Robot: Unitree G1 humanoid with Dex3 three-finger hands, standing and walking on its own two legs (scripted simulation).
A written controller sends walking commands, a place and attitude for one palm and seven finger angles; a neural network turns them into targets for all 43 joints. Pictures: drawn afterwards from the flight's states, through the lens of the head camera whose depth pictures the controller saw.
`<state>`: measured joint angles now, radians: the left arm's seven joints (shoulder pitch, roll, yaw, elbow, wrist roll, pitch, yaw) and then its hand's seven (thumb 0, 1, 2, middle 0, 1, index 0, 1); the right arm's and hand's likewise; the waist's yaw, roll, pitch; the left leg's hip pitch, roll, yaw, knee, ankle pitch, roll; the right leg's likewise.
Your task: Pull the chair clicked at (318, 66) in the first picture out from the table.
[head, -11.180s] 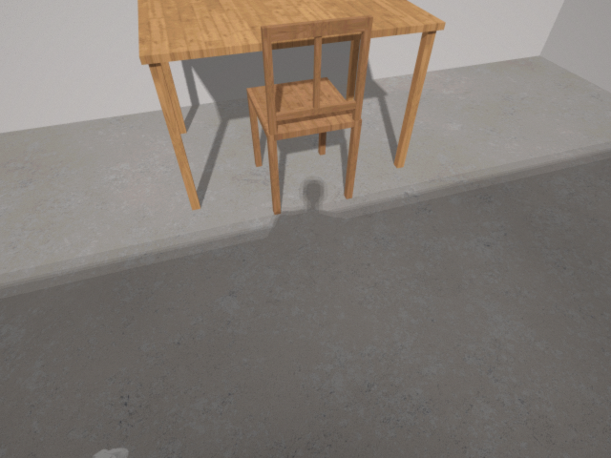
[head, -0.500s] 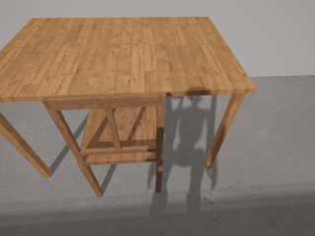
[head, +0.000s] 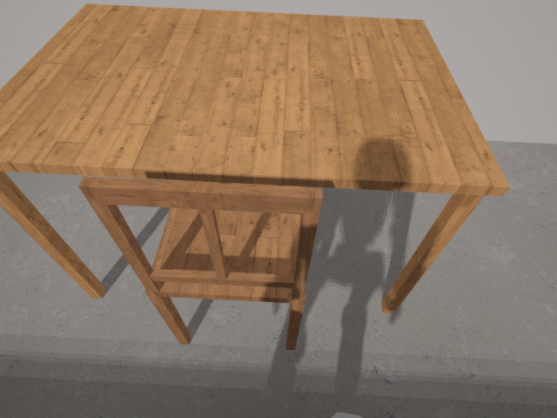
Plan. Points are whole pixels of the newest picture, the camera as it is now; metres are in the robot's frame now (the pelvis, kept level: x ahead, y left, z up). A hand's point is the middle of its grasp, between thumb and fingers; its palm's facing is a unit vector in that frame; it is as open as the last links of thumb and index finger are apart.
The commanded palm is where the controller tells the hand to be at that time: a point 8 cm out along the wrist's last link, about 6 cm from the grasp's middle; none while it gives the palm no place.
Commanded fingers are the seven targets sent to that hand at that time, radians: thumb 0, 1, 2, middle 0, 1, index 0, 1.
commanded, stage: come to a stop and stand still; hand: left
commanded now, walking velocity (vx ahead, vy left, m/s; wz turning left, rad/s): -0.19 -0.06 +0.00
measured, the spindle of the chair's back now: (215, 245) +0.44 +0.15 -0.12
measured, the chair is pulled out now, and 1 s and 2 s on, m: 0.00 0.00 0.00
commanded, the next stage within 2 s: look again from close up in 1.42 s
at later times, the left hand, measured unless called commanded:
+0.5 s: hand out of the picture +0.05 +0.19 -0.18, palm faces +0.03 -0.98 -0.21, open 7.3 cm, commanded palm none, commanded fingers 0.00 0.90 0.90 -0.20 -0.30 -0.20 -0.30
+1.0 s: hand out of the picture +0.05 +0.18 -0.17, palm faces -0.06 -0.98 -0.20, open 7.4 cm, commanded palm none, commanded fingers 0.00 0.90 0.90 -0.20 -0.30 -0.20 -0.30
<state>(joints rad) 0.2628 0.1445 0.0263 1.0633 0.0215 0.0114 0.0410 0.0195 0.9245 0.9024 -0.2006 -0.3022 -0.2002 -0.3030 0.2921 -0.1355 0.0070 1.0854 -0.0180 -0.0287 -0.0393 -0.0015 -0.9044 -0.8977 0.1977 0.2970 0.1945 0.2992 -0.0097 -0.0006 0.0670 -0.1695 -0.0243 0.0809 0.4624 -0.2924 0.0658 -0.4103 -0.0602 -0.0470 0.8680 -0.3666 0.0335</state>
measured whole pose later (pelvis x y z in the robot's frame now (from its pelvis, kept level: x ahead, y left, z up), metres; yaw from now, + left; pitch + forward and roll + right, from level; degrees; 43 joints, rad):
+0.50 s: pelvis -0.02 +0.00 -0.01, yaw +0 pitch +0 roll +0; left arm 0.18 0.18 0.04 0.94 0.04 0.03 0.03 0.01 0.91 0.90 -0.20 -0.30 -0.20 -0.30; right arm 0.12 -0.22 -0.06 0.96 -0.01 0.04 -0.01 0.00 -0.91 -0.90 0.20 0.30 0.19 0.30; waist 0.02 -0.03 0.12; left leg -0.29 0.00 0.01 0.69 -0.40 -0.03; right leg -0.37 -0.07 -0.02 0.56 -0.18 0.03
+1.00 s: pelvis -0.02 +0.00 +0.00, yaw -2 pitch +2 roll +1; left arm 0.19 0.19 0.04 1.01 0.01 0.02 0.01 0.01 0.91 0.90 -0.20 -0.30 -0.20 -0.30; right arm 0.37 -0.15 -0.01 1.11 -0.02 0.01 -0.04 0.00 -0.90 -0.90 0.20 0.30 0.20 0.30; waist -0.05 -0.02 0.05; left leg -0.24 0.00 0.05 0.48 -0.27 0.00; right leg -0.23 -0.04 0.00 0.48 -0.27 0.02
